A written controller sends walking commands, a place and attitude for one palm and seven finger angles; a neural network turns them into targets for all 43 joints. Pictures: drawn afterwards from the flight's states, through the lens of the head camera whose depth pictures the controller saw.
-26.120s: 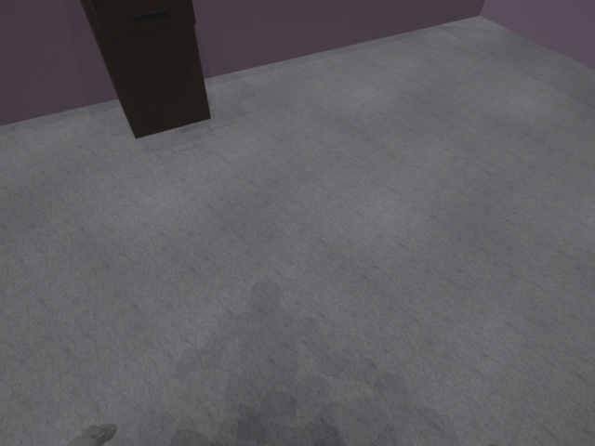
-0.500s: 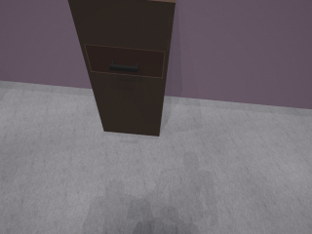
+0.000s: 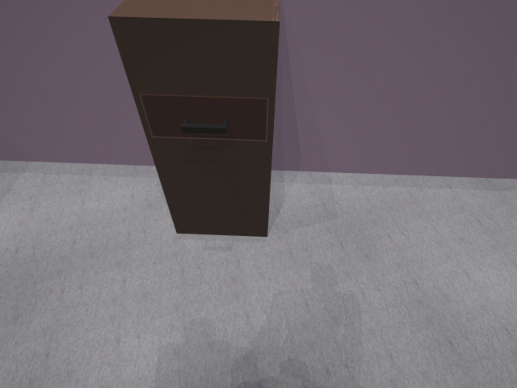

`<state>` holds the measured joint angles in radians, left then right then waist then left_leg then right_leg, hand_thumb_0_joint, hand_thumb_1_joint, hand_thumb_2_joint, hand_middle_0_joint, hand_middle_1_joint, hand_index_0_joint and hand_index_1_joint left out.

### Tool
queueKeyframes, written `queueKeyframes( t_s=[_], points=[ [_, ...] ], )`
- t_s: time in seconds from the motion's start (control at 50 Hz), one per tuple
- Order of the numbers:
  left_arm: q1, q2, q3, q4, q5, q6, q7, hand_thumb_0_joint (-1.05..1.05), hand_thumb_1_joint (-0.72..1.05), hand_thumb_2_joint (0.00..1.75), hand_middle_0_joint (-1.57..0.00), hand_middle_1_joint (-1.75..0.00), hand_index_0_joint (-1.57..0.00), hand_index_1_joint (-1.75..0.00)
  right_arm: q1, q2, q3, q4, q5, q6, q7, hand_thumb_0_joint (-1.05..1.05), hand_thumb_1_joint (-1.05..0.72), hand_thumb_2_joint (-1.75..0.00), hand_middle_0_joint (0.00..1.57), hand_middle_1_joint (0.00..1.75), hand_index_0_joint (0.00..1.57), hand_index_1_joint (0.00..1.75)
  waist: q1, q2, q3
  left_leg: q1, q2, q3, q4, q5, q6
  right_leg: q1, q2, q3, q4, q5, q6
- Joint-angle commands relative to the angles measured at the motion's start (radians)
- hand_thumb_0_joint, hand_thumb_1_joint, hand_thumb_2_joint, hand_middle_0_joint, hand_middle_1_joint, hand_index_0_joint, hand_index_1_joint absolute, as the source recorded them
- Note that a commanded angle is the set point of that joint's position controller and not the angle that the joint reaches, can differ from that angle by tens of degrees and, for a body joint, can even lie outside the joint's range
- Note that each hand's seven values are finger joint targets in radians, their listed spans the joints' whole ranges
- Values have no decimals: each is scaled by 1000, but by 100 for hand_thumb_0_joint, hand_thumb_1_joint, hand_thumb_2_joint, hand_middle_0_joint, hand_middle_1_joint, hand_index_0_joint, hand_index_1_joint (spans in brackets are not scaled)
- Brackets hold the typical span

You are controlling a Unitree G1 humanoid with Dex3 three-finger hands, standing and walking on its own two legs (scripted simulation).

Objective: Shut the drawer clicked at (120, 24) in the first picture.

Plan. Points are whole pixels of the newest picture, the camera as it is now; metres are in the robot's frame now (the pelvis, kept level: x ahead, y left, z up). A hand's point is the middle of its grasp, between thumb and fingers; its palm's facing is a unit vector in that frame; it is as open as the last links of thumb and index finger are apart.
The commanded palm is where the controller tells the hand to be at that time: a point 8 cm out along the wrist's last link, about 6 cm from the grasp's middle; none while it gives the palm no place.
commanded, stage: let the arm hang, fingers relaxed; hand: left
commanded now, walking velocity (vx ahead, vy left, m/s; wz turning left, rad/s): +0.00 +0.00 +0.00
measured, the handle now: (205, 124) +0.87 +0.22 -0.11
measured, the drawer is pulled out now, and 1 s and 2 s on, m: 0.00 0.00 0.00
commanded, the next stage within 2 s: look to check the result in 0.22 s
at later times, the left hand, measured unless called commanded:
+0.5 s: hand out of the picture -0.01 +0.16 -0.18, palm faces +0.03 -0.98 -0.18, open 7.4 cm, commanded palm none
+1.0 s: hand out of the picture +0.04 +0.17 -0.17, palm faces +0.02 -0.97 -0.23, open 7.4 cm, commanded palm none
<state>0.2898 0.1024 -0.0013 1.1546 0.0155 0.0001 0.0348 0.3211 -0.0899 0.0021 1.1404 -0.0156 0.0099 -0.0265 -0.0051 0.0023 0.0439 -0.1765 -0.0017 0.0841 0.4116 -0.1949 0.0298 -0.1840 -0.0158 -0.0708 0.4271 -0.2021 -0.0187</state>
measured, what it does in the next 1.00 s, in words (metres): stands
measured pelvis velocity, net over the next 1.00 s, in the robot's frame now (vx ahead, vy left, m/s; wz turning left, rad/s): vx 0.01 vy -0.01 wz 0.00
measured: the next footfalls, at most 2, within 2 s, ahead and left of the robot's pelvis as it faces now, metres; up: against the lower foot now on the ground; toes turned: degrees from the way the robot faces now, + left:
none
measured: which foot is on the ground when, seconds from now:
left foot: down 0.00-1.00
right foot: down 0.00-1.00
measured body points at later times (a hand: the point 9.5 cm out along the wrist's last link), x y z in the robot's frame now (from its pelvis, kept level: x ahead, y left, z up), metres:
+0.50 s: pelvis +0.00 +0.00 +0.00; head +0.01 -0.01 +0.45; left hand -0.01 +0.21 -0.16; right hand -0.03 -0.21 -0.17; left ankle +0.02 +0.10 -0.74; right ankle +0.02 -0.11 -0.74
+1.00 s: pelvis +0.01 -0.01 +0.00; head +0.03 -0.02 +0.45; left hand +0.04 +0.23 -0.15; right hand +0.02 -0.25 -0.16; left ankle +0.02 +0.10 -0.74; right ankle +0.02 -0.11 -0.74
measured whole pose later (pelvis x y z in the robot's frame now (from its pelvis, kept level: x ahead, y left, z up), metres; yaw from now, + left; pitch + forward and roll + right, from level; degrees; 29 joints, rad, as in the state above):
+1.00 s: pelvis +0.01 -0.01 +0.00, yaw +0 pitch -2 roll +0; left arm 0.21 0.18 0.02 1.15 0.01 -0.02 0.02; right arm 0.24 -0.18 -0.01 1.14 -0.02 0.00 -0.02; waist -0.01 0.02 0.06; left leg -0.14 0.01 0.08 0.36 -0.19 0.01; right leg -0.15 0.00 -0.08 0.38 -0.20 -0.04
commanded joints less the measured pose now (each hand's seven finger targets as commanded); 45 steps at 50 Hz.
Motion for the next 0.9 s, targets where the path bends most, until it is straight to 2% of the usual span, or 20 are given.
queueKeyframes(
  t_s=[0.0,0.2,0.4,0.54,0.68,0.88],
  points=[
    [84,102,28,-20,-2,-10,9,0,90,90,-20,-30,-20,-30,95,-79,-22,-12,-6,-9,-10,0,-90,-90,20,30,20,30,-1,28,89,-71,96,-111,-114,-93,4,-65,-81,90,-110,-75,-26],
    [78,104,32,-29,-2,-15,9,0,90,90,-20,-30,-20,-30,100,-83,-27,-17,-4,-13,-11,0,-90,-90,20,30,20,30,-3,-4,70,-43,102,-109,-103,-48,6,-62,-85,89,-103,-40,-27],
    [65,124,35,-27,-2,-19,9,0,90,90,-20,-30,-20,-30,79,-102,-30,-14,-4,-16,-11,0,-90,-90,20,30,20,30,-3,12,59,-17,104,-104,-100,-6,4,-50,-91,96,-111,-14,-29],
    [41,144,36,-29,-2,-20,5,0,90,90,-20,-30,-20,-30,55,-127,-32,-17,-4,-14,-9,0,-90,-90,20,30,20,30,-7,2,71,-14,104,-104,-106,-38,0,-63,-91,105,-129,-52,-29],
    [13,168,41,-33,-2,-26,3,0,90,90,-20,-30,-20,-30,21,-153,-35,-22,-3,-21,-9,0,-90,-90,20,30,20,30,-3,8,37,8,113,-109,-103,39,2,-28,-96,104,-121,21,-31],
    [-33,206,44,-38,-2,-28,0,0,90,90,-20,-30,-20,-30,-29,-194,-35,-24,-4,-22,-7,0,-90,-90,20,30,20,30,-3,11,26,26,119,-111,-112,65,-4,-4,-101,105,-136,47,-30]
  ],
)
